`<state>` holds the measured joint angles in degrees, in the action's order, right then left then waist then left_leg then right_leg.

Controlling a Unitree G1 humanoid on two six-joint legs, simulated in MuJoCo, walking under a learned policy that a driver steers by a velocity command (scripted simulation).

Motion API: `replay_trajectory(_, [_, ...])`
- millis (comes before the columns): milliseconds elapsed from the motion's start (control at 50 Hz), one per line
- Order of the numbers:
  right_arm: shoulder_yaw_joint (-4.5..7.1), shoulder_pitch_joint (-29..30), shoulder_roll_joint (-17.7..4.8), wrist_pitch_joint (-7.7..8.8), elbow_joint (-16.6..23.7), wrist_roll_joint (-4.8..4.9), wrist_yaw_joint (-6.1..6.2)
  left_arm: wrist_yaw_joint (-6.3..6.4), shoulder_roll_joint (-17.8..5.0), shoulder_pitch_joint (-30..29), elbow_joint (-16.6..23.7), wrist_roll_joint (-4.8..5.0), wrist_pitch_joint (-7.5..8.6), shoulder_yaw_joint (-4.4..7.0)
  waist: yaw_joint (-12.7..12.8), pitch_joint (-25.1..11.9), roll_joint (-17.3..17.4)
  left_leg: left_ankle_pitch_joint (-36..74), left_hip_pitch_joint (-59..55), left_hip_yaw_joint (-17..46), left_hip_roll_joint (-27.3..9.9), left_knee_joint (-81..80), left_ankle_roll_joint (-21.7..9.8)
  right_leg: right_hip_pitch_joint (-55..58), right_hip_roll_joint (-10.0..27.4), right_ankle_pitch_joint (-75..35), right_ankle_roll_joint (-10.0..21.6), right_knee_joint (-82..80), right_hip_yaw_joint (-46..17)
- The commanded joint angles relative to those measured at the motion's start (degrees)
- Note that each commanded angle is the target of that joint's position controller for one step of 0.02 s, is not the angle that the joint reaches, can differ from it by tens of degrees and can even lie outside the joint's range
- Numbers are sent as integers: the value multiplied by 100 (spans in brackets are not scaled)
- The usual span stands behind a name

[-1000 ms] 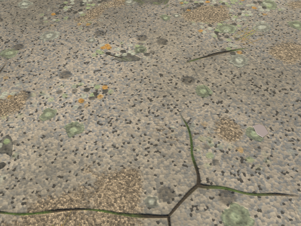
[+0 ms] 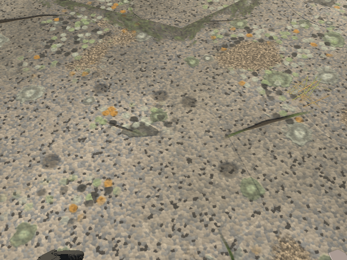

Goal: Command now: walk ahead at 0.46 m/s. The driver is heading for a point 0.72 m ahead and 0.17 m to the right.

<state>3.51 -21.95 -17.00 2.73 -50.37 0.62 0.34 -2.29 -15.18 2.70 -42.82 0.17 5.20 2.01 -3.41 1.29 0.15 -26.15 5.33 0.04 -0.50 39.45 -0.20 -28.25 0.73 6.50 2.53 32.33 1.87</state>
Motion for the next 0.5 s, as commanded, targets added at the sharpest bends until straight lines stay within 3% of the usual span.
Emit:
replay_trajectory(20, [83,-14,-707,298,537,105,-50,70,-1160,1955,-186,38,-42,340,976,-1582,-1087,-564,3792,656,50,3538,-97,4507,2049,799,1381,-1417,-3712])
replay_trajectory(40, [84,366,-738,322,633,144,-45,88,-1018,1485,-76,-13,-51,289,815,-989,-730,-149,3743,463,-218,3442,-114,3656,1882,-231,1233,-1406,-2864])
replay_trajectory(60, [90,547,-684,296,640,48,-12,70,-824,1099,-46,-55,-44,231,621,-577,-366,162,3487,347,-397,3087,-60,2849,1633,-1452,1146,-1467,-2179])
replay_trajectory(100, [113,296,-525,127,533,-30,40,40,-604,779,-58,-111,7,176,259,-511,-503,416,2651,359,-581,2566,38,1972,1335,-2804,1047,-1605,-1402])
replay_trajectory(140, [72,143,-304,-5,467,-51,79,63,-651,687,-164,-126,51,185,93,-539,-504,721,2277,275,-521,2138,170,1580,1231,-3561,1134,-1750,-944])
replay_trajectory(220, [-16,680,-125,-48,561,-98,84,186,-781,632,-354,-103,-31,210,186,-577,-532,1947,1903,154,-458,508,227,1494,951,-3671,976,-1801,-294])
replay_trajectory(320, [29,1274,-298,-68,653,-83,39,212,-859,897,-699,-51,-180,205,428,-518,-491,2253,1640,195,-311,-512,123,1927,1119,-2728,910,-1607,-502])
replay_trajectory(360, [60,1240,-330,-48,624,-140,33,226,-805,788,-762,37,-242,177,292,-448,-434,2430,1226,125,-220,-1172,-25,1876,1036,-2080,750,-1251,-641])
replay_trajectory(380, [106,1129,-449,-26,572,-190,55,226,-696,918,-821,63,-257,137,231,-449,-276,3170,775,189,-255,-1699,-127,1784,805,-1575,528,-998,-702])
replay_trajectory(400, [182,1018,-788,-11,570,-235,114,232,-555,1097,-806,-34,-236,89,321,-652,90,4870,120,625,-762,-1585,-278,1518,473,-857,259,-603,-617])
replay_trajectory(420, [260,1089,-1075,-82,589,-203,179,224,-403,1715,-877,-101,-205,67,687,-949,841,5605,-793,1065,-1392,-1208,-792,719,34,781,-17,-213,-392])
replay_trajectory(440, [214,1047,-747,-165,579,-142,198,276,-379,1452,-799,-43,-246,37,431,-1117,1102,5058,-782,1339,-1646,-1341,-1159,477,-129,1657,-200,248,-193])
replay_trajectory(460, [186,981,-607,-207,549,-124,204,313,-548,1075,-651,31,-329,87,279,-1078,1118,4417,-687,1557,-1762,-1564,-1274,261,-162,1970,-261,653,-165])
replay_trajectory(500, [258,901,-832,-228,567,-180,262,376,-848,758,-514,93,-553,236,27,-962,1239,3978,-422,1918,-2216,-2000,-1563,-265,-144,3010,-380,2442,-239])
